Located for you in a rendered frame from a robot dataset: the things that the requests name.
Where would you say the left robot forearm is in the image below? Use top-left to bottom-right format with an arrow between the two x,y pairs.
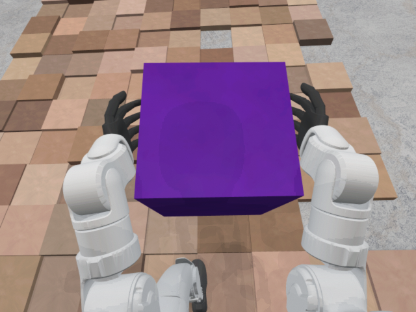
63,134 -> 141,312

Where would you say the carton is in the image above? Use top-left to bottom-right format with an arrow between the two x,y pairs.
134,62 -> 304,216

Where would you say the right robot forearm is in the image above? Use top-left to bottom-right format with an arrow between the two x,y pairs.
299,125 -> 379,304

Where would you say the left robot hand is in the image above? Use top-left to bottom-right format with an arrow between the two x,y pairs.
102,91 -> 141,153

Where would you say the right robot hand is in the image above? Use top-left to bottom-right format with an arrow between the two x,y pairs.
290,83 -> 329,149

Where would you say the robot left upper arm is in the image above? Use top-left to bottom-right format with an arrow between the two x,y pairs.
84,272 -> 161,312

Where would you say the left robot thigh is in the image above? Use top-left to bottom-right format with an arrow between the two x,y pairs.
157,263 -> 200,312

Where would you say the robot left foot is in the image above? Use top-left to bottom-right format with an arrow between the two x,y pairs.
192,259 -> 207,312

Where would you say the robot right upper arm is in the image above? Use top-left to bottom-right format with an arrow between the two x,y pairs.
286,264 -> 392,312

